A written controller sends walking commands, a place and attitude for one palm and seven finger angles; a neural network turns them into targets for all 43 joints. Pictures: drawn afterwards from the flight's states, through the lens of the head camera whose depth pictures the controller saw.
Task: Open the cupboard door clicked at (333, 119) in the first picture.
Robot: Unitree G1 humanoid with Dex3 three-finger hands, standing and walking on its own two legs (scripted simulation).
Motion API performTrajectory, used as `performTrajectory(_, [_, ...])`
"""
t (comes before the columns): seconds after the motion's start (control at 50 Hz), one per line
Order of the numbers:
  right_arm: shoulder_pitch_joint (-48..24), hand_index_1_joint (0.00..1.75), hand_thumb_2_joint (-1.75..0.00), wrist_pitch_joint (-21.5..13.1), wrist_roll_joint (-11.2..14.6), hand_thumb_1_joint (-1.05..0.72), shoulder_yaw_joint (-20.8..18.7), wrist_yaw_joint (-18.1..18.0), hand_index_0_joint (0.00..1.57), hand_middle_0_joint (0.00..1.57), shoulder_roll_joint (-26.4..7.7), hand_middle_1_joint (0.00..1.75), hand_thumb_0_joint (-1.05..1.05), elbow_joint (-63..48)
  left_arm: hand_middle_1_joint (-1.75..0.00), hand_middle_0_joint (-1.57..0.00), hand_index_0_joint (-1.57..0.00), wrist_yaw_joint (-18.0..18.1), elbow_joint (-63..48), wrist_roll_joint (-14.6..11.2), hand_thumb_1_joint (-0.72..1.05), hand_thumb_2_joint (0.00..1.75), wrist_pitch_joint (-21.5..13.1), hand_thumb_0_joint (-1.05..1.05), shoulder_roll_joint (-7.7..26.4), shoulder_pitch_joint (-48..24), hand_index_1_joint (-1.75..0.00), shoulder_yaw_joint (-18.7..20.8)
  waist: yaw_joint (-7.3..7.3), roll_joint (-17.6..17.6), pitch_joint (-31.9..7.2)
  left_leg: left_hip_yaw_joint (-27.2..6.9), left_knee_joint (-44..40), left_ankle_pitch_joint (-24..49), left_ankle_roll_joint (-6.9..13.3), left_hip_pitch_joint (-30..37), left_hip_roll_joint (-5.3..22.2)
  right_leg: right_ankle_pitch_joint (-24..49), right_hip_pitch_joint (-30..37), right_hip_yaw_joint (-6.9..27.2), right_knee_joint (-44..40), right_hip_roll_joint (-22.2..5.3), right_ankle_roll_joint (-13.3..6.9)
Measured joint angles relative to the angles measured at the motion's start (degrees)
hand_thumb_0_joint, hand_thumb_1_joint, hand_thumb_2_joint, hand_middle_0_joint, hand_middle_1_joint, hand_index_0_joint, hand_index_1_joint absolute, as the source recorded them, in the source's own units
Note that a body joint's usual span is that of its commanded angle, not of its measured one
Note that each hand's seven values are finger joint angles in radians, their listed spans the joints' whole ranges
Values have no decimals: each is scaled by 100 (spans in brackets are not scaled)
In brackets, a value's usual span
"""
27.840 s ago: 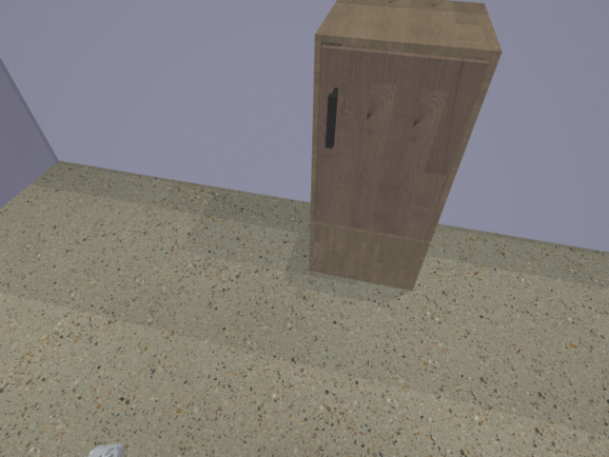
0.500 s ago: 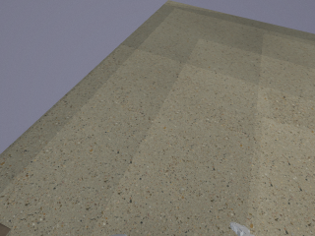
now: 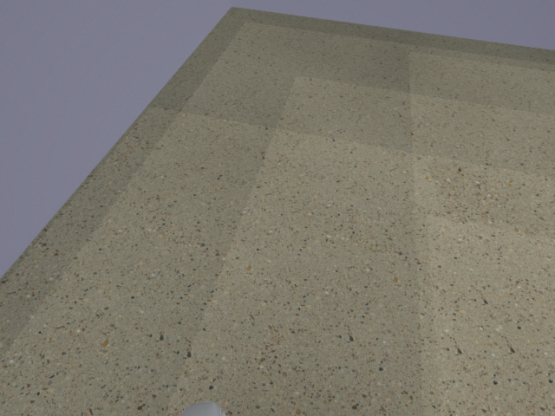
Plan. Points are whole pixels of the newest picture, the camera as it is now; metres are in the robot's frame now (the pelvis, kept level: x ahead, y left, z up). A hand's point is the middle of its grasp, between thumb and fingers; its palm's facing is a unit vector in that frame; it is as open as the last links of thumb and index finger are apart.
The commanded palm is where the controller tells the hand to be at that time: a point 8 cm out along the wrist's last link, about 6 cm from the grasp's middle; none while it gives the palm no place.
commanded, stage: walk to a spot facing it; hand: left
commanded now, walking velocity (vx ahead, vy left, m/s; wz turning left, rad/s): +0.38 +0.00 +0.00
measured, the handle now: out of the picture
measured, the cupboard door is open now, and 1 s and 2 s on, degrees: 48 48 48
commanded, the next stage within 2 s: turn to face it in 0.40 s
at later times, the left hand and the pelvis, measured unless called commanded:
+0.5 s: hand (182, 315) +0.32 +0.19 -0.16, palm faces -0.03 -0.98 -0.18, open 7.3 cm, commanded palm none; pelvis +0.22 +0.01 +0.00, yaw -4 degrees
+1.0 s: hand (202, 294) +0.38 +0.17 -0.20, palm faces +0.22 -0.96 -0.16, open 7.3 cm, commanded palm none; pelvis +0.35 -0.03 -0.02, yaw +10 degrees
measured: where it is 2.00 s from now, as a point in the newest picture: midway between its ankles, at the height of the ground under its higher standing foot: (298, 355)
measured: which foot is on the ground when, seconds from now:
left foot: up 0.00-0.16, down 0.18-0.58, up 0.60-0.96, down 0.98-1.00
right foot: down 0.00-0.20, up 0.22-0.56, down 0.58-0.96, up 0.98-1.00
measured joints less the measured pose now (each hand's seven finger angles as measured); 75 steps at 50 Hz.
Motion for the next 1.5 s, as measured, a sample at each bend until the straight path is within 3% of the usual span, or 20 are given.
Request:
performTrajectory(0.16, [-675, 30, -90, -211, -4, -91, 26, 97, 20, 20, 117, 30, 0, -395, -30, -20, -20, -79, 485, 5, 93, 90, -4, 0, 6, 683, -29, -60, 233, -41, -74, 148, -2336, 946, 64, 202, -178, -587, 876, 74, -242, 73, 201])
performTrajectory(0.2, [-769, 30, -90, -342, -48, -91, 38, 72, 20, 20, 81, 30, 0, -461, -30, -20, -20, -86, 553, -14, 92, 90, 32, 0, -37, 869, -29, -61, 276, -18, -100, 188, -2468, 1268, 287, 370, -237, -1047, 682, 116, 610, -1, 227])
performTrajectory(0.24, [-828, 30, -90, -412, -83, -91, 65, 13, 20, 20, 138, 30, 0, -514, -30, -20, -20, -87, 622, -11, 92, 90, 127, 0, -19, 877, -29, -74, 261, -107, -53, 309, -2075, 879, 422, 437, -279, -1336, 31, 323, 2387, -63, 160])
performTrajectory(0.28, [-715, 30, -90, -442, -83, -91, 92, -31, 20, 20, 192, 30, 0, -541, -30, -20, -20, -93, 636, 22, 92, 90, 189, 0, 4, 772, -29, -69, 221, -129, -77, 352, -2139, 602, 434, 652, -324, -1139, -670, 376, 3740, -104, 142])
performTrajectory(0.32, [-538, 30, -90, -457, -63, -91, 83, -102, 20, 20, 232, 30, 0, -482, -30, -20, -20, -127, 545, 52, 92, 90, 226, 1, 16, 557, -29, -45, 219, -115, -67, 348, -2456, 640, 354, 936, -375, -749, -1230, 360, 4206, -232, 189])
performTrajectory(0.42, [-114, 30, -90, -378, -47, -94, 35, -149, 20, 20, 63, 30, -1, -176, -30, -20, -20, -180, 136, 51, 92, 90, 247, 1, -54, 42, -29, -32, 253, 12, -23, 395, -3282, 743, 300, 1663, -419, -61, -1856, 309, 2919, -542, 300])
performTrajectory(0.54, [322, 30, -90, -178, -58, -92, 36, -94, 20, 20, 16, 30, 0, 71, -30, -20, -20, -211, -65, 55, 92, 90, 256, 0, -4, -309, -29, -24, 75, 105, 13, 535, -3304, 299, 19, 2211, -296, 408, -1543, 98, 1252, -503, 304])
performTrajectory(0.58, [514, 30, -90, -138, -29, -92, 58, -90, 20, 20, 61, 30, 0, 123, -30, -20, -20, -199, -107, 69, 92, 90, 169, 0, 81, -328, -29, -42, -2, 14, -24, 519, -2864, -81, -68, 2187, -284, 593, -1144, 98, 706, -472, 252])
performTrajectory(0.64, [478, 30, -90, 27, 49, -91, 55, -91, 20, 20, 38, 30, 0, 249, -30, -20, -20, -110, -56, 47, 91, 90, 42, 0, -16, -480, -29, -93, -90, 218, 95, 26, -1124, -1070, 75, 1499, -223, 192, -1056, -142, 1044, -367, 49])
performTrajectory(0.74, [175, 30, -90, 161, 87, -91, 65, -108, 20, 20, 145, 30, 0, 203, -30, -20, -20, 50, -80, -13, 92, 90, 48, 0, -182, -415, -29, -137, -95, 121, 115, -71, 338, -706, 8, 352, -315, 199, -471, -555, 380, -368, -8])
performTrajectory(0.86, [-324, 30, -90, 232, 72, -91, 42, -41, 20, 20, 189, 30, 0, -170, -30, -20, -20, 119, -106, 21, 95, 90, 146, -2, -21, -290, -30, -55, 15, -95, 41, 172, -552, -216, -80, 24, -306, 110, -153, -928, 84, -432, 28])
performTrajectory(0.96, [-642, 30, -90, 200, 43, -91, 30, 18, 20, 20, 53, 30, 0, -526, -30, -20, -20, 74, -103, 18, 93, 90, 290, -1, 35, -101, -30, -39, 116, -143, 37, 251, -2039, 506, 13, 574, -352, -432, -194, -1211, 775, -605, 192])
performTrajectory(0.98, [-665, 30, -90, 164, 25, -91, 13, 19, 20, 20, -9, 30, 0, -608, -30, -20, -20, 59, -117, -2, 93, 90, 340, -1, 34, -48, -30, -36, 108, -97, -7, 150, -2142, 786, 181, 570, -365, -670, -333, -1191, 1125, -633, 317])
performTrajectory(1.04, [-817, 30, -90, 132, -22, -91, 17, -41, 20, 20, -46, 30, 0, -747, -30, -20, -20, 55, -142, 2, 92, 90, 565, 0, 143, -81, -29, 0, 116, -186, 45, 43, -1820, 431, 481, 415, -524, -1565, -1006, -297, 2699, -537, 541])
performTrajectory(1.1, [-824, 30, -90, 118, -25, -91, 32, -105, 20, 20, -98, 30, 0, -828, -30, -20, -20, 30, -206, 29, 92, 90, 630, 0, 213, -193, -29, 44, 147, -124, 56, -160, -2093, 517, 426, 465, -612, -1277, -1462, 191, 3554, -416, 646])
performTrajectory(1.18, [-824, 30, -90, 142, -15, -91, 47, -123, 20, 20, -176, 30, 0, -845, -30, -20, -20, 19, -400, 4, 91, 90, 602, 0, 272, -307, -29, 52, 197, 14, 103, -431, -2539, 795, 386, 605, -674, -1038, -1533, 484, 3267, -360, 728])
performTrajectory(1.32, [-760, 30, -90, 331, 19, -90, -75, -53, 20, 20, -301, 30, 0, -927, -30, -20, -20, 24, -726, -9, 91, 90, 495, 0, 349, -291, -29, 0, 129, 214, 46, -928, -2378, 774, 137, 406, -794, -638, -584, 524, 771, -251, 589])
performTrajectory(1.36, [-825, 30, -90, 408, 42, -90, -147, -28, 20, 20, -385, 30, 0, -894, -30, -20, -20, 71, -747, 36, 91, 90, 424, 0, 302, -268, -29, -12, 175, 257, 114, -919, -1417, -179, 75, 58, -847, -291, -607, 459, 789, -291, 455])
performTrajectory(1.44, [-863, 30, -90, 506, 38, -91, -230, 42, 20, 20, -506, 30, 0, -858, -30, -20, -20, 100, -725, 46, 91, 90, 454, 0, 140, -113, -29, -104, 101, 291, 207, -560, 385, -596, -37, -375, -800, -381, -296, 108, 646, -466, 393])
performTrajectory(1.5, [-910, 30, -90, 520, 66, -91, -196, 87, 20, 20, -444, 30, 1, -877, -30, -20, -20, 101, -696, 56, 91, 90, 439, 0, 131, -7, -29, -130, 101, 52, 262, -254, 129, -585, -128, -171, -698, -349, -105, -68, 454, -643, 396])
